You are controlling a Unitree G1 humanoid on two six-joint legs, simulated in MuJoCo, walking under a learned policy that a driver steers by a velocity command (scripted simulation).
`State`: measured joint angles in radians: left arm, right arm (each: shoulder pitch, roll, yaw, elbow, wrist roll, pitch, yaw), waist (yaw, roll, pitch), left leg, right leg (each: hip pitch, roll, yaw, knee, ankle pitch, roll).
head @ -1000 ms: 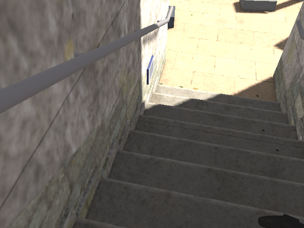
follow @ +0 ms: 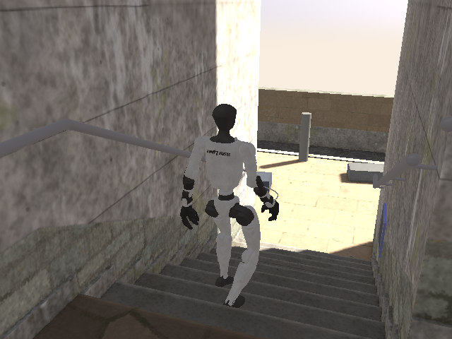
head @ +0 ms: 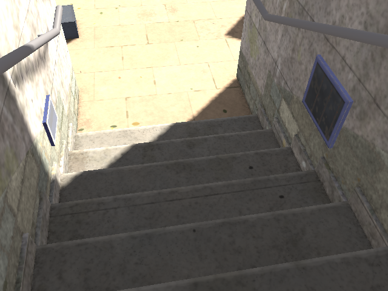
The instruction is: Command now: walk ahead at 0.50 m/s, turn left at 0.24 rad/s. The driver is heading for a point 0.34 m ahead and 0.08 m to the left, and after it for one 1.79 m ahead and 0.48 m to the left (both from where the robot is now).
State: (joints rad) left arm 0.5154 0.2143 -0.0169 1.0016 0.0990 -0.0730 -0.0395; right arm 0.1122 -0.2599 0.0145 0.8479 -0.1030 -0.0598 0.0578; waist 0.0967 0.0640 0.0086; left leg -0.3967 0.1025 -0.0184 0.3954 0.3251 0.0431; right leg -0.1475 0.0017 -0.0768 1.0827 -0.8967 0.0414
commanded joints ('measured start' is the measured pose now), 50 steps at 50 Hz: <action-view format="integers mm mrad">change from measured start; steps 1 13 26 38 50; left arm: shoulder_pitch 96 -238 -211 -160 -238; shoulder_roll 219 39 126 110 189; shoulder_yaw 44 -23 55 67 38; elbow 39 -271 -263 -205 -165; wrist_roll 56 -13 -66 -21 -51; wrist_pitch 12 19 -2 -55 -82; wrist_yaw -77 13 8 62 28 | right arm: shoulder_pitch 479 237 426 450 223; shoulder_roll -243 -81 -25 89 -4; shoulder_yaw -125 -7 -8 42 27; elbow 143 70 -3 -166 -306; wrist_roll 31 37 63 53 82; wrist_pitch -16 -112 -39 90 41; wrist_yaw -7 -18 -33 -4 20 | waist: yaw -248 -51 -70 -148 -137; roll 57 -2 -98 -99 -157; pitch -24 -25 103 -13 -129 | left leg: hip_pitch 653 -246 -406 -579 -162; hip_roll -57 -21 -185 -62 -51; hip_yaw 81 -246 -443 -57 -13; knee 112 62 655 1645 1236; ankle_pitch -16 -65 -781 -701 -1052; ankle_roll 71 258 121 -113 -109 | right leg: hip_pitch -376 -357 113 -285 -435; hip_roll -106 -100 -43 -324 -312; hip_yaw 99 99 23 165 83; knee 340 54 -831 -838 -797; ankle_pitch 752 903 1327 721 632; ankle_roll -79 -30 -56 -284 -130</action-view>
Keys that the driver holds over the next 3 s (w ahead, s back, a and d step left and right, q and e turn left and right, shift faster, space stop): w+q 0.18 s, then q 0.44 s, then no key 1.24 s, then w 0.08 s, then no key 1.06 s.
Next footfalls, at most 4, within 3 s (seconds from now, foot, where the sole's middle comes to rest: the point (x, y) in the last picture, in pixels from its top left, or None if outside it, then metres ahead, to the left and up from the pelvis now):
0.54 right None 0.48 -0.02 -0.96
1.00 left None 0.25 0.18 -0.81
1.44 right None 0.42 0.06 -0.96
2.04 left None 0.18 0.13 -0.81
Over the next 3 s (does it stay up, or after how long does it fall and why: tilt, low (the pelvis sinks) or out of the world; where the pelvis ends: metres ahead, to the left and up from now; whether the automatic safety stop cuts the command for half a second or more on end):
stays up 0.33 0.09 -0.14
